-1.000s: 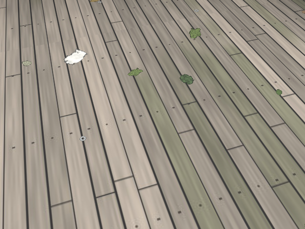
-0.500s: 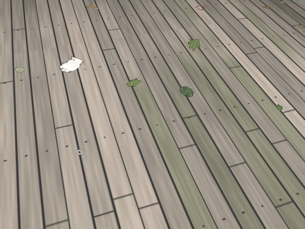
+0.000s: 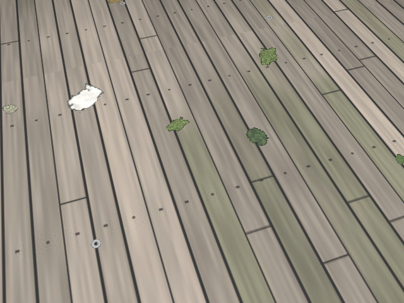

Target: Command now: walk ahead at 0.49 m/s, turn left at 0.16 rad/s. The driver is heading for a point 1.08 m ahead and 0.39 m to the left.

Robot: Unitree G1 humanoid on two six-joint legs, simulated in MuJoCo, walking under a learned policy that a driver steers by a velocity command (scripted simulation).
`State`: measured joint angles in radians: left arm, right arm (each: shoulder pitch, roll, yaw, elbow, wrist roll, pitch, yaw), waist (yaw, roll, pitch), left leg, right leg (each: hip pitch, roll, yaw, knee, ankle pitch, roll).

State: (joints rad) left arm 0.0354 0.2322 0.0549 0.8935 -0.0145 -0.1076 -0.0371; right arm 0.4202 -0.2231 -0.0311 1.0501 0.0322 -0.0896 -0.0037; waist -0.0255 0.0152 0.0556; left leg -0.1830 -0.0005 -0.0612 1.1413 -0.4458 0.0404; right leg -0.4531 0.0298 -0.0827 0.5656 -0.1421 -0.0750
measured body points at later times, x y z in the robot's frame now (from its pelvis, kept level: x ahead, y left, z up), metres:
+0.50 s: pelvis +0.28 +0.07 -0.01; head +0.32 +0.09 +0.44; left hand +0.23 +0.34 -0.15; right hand +0.52 -0.13 -0.11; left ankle +0.38 +0.17 -0.72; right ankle +0.11 -0.09 -0.68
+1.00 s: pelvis +0.42 +0.08 +0.01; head +0.45 +0.09 +0.46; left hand +0.42 +0.40 -0.09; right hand +0.70 -0.09 -0.09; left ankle +0.38 +0.17 -0.72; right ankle +0.53 -0.01 -0.72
